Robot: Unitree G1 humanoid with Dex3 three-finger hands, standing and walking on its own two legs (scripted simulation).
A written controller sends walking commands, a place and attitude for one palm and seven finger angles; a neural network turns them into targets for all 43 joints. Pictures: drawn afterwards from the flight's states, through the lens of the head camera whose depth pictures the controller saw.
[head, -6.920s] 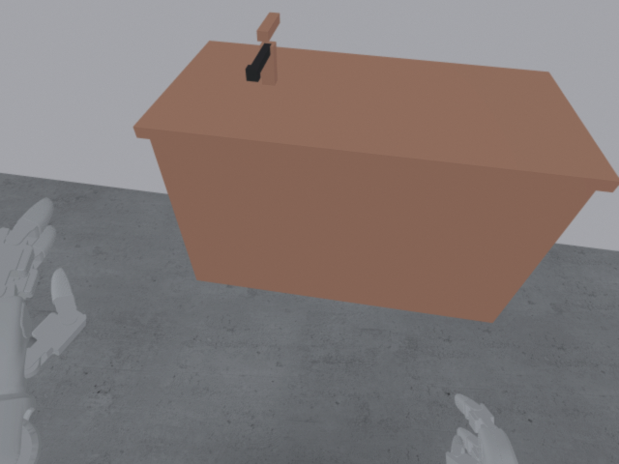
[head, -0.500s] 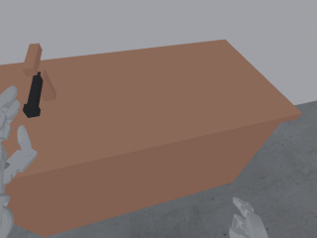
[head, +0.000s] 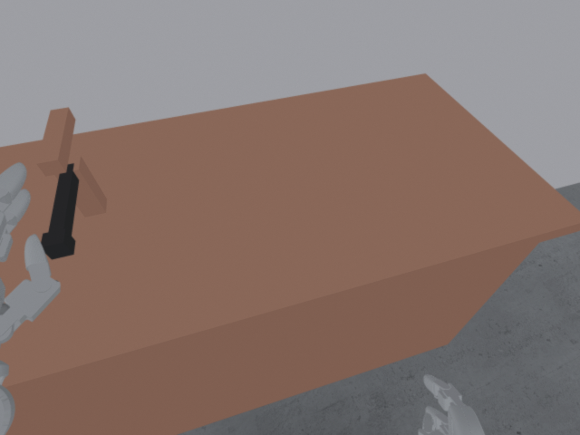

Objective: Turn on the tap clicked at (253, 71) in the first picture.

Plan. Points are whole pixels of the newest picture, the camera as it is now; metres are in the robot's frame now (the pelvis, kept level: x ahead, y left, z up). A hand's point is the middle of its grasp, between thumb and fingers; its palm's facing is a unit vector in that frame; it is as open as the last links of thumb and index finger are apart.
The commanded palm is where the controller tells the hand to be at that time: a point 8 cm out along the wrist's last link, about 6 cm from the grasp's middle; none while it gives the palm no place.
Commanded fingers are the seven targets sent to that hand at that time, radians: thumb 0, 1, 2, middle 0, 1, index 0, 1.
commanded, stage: come to a stop and stand still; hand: left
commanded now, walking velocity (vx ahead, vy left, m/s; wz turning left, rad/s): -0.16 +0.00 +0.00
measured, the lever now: (58, 244) +0.32 +0.34 +0.10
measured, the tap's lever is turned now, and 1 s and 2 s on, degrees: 0 0 0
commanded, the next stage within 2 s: look again from close up in 1.18 s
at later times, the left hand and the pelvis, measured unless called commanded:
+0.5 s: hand (19, 247) +0.25 +0.29 +0.19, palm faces +0.44 -0.79 -0.42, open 7.5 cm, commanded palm +0.17 +0.30 +0.19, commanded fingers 0.00 0.90 0.90 -0.20 -0.30 -0.20 -0.30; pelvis +0.01 +0.02 +0.01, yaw -1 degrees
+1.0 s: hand (37, 251) +0.26 +0.28 +0.18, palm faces +0.35 -0.86 -0.36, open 7.5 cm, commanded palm +0.19 +0.32 +0.19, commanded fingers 0.00 0.90 0.90 -0.20 -0.30 -0.20 -0.30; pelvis +0.03 +0.05 +0.01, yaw -2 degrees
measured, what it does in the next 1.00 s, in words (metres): shifts its weight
